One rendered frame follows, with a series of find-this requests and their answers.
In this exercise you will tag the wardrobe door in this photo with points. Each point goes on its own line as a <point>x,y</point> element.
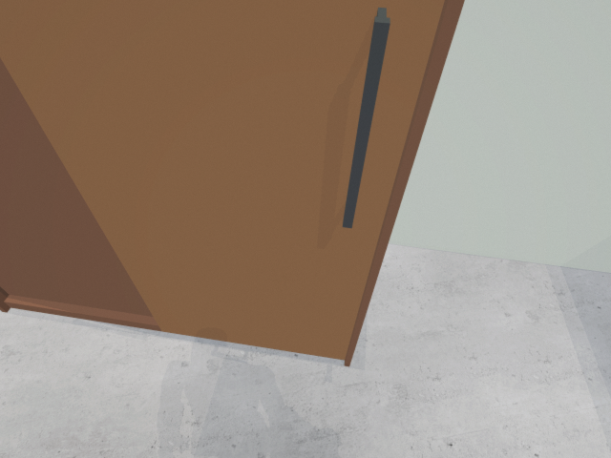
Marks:
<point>213,141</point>
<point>51,246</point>

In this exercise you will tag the handle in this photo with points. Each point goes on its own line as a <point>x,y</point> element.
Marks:
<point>376,56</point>

